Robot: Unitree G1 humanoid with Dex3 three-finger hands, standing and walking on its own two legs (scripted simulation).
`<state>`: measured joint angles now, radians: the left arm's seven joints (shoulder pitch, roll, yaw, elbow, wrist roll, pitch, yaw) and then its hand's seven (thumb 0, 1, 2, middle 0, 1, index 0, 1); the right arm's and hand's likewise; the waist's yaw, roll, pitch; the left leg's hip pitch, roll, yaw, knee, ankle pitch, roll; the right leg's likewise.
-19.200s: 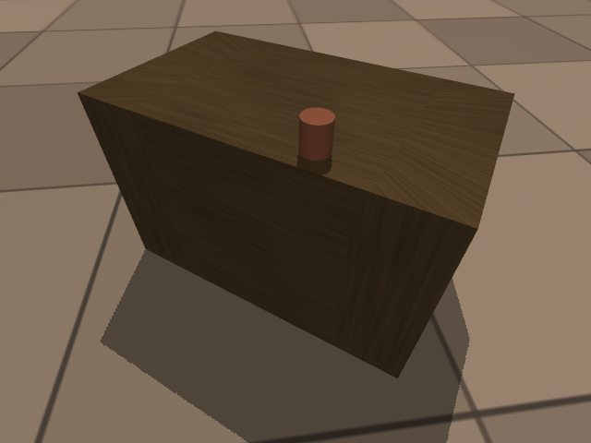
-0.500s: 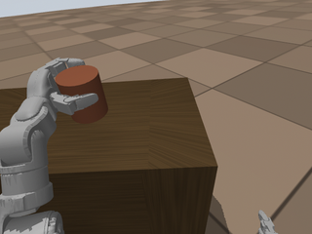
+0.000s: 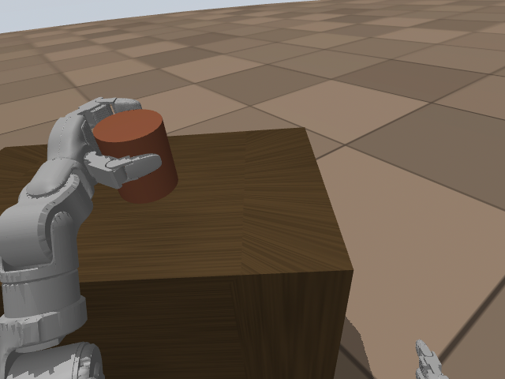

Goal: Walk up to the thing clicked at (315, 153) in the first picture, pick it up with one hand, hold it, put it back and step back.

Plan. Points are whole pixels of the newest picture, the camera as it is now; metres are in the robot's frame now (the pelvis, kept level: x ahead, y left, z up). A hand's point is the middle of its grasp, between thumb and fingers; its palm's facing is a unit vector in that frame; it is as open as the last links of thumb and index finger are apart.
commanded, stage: hold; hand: left
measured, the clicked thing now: (139, 156) +0.34 +0.16 +0.29
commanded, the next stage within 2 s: crouch in 0.14 s
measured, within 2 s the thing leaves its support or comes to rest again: neither
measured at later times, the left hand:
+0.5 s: hand (136, 161) +0.35 +0.17 +0.27, palm faces +0.19 -0.98 +0.03, open 11.6 cm
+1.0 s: hand (142, 185) +0.42 +0.21 +0.19, palm faces +0.25 -0.97 +0.01, open 11.6 cm
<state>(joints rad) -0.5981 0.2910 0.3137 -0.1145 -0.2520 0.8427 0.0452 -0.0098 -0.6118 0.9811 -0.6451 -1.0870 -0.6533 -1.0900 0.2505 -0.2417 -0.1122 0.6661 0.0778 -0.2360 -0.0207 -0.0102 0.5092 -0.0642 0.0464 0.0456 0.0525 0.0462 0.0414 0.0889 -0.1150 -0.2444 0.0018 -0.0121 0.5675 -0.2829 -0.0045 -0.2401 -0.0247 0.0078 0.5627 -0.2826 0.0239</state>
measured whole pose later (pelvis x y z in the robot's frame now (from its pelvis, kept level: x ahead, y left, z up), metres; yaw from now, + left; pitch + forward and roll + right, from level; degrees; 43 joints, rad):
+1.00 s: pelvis +0.00 +0.00 +0.00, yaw -1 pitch +3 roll +0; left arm -0.63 0.35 0.32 0.53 -0.17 0.27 0.02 -0.01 -0.61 0.96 -0.67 -1.06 -0.68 -1.06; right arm 0.23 -0.22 -0.08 0.67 0.03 -0.31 -0.07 -0.01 0.52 -0.06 0.05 0.05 0.06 0.05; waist -0.02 0.04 -0.08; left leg -0.36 0.02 -0.01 0.59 -0.28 -0.01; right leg -0.35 -0.01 0.02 0.58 -0.27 0.02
